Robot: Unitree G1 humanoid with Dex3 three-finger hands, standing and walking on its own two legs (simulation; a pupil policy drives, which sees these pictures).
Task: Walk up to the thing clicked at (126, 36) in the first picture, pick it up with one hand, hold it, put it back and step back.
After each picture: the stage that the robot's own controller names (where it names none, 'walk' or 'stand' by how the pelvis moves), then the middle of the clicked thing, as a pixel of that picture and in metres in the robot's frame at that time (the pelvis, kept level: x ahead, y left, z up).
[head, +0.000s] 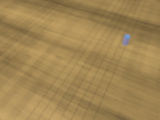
stand; (126, 40) +1.41 -0.47 -0.72
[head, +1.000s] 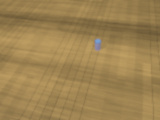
walk; (97, 44) +1.34 -0.02 -0.69
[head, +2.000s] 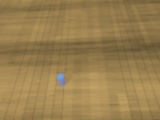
walk; (61, 80) +0.80 +0.29 -0.71
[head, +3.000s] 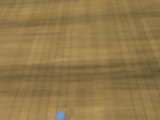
walk; (61, 118) +0.46 +0.25 -0.72
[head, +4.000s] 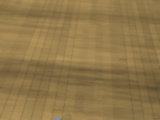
stand; out of the picture +0.36 +0.19 -0.71
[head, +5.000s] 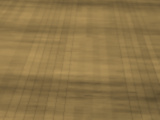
stand; out of the picture +0.32 +0.20 -0.72
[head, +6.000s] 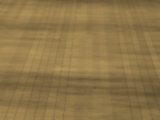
stand; out of the picture +0.35 +0.21 -0.73
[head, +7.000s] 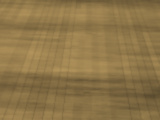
stand; out of the picture +0.33 +0.21 -0.73
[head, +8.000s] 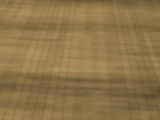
stand; out of the picture +0.33 +0.21 -0.73
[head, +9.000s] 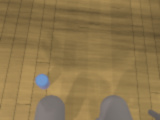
go down; (43, 82) +0.39 +0.19 -0.46
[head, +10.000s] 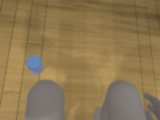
go down; (35, 65) +0.42 +0.21 -0.33
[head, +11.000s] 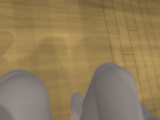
close in; out of the picture +0.41 +0.24 -0.23
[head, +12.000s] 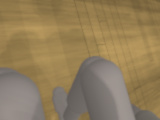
close; out of the picture +0.41 +0.26 -0.22
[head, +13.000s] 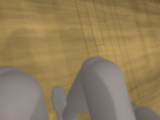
lift; out of the picture +0.39 +0.25 -0.23
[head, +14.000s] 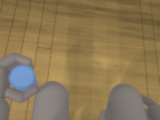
lift; (25, 81) +0.30 +0.21 -0.06
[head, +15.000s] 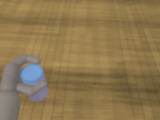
hold; (35, 83) +0.33 +0.17 +0.04
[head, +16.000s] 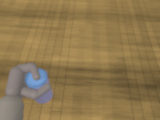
hold; (40, 86) +0.32 +0.16 +0.01
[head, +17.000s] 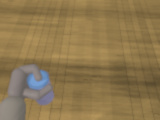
hold; (41, 88) +0.32 +0.16 -0.01
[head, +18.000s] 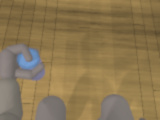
crouch; (32, 65) +0.39 +0.18 -0.08
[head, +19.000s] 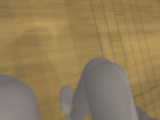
lower; out of the picture +0.41 +0.25 -0.23
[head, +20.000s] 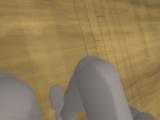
lower; out of the picture +0.42 +0.27 -0.23
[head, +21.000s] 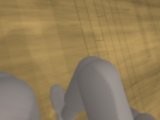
lower; out of the picture +0.42 +0.26 -0.23
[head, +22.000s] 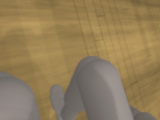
lower; out of the picture +0.42 +0.27 -0.23
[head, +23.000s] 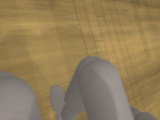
loosen; out of the picture +0.41 +0.26 -0.23
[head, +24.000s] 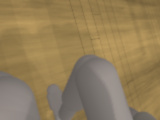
withdraw; out of the picture +0.41 +0.24 -0.23
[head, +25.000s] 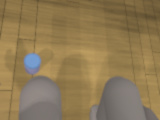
walk; (32, 64) +0.41 +0.20 -0.29
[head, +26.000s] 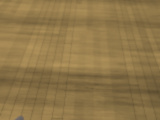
stand; out of the picture +0.34 +0.16 -0.65
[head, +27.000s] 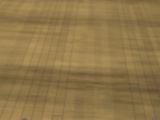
stand; out of the picture +0.35 +0.17 -0.66
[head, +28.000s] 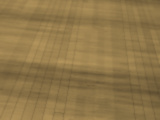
stand; out of the picture +0.36 +0.16 -0.68
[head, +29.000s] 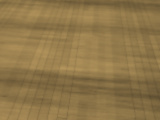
walk; out of the picture +0.37 +0.16 -0.72
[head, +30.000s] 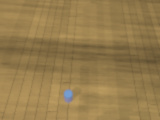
walk; (68, 96) +0.51 +0.10 -0.70
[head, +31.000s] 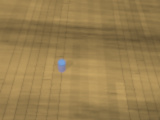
walk; (61, 65) +0.81 +0.14 -0.70
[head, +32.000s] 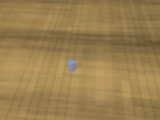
stand; (71, 65) +0.98 +0.18 -0.71
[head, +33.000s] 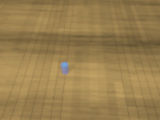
stand; (64, 68) +0.96 +0.19 -0.73
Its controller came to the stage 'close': yes
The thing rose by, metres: 0.72
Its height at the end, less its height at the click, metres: +0.00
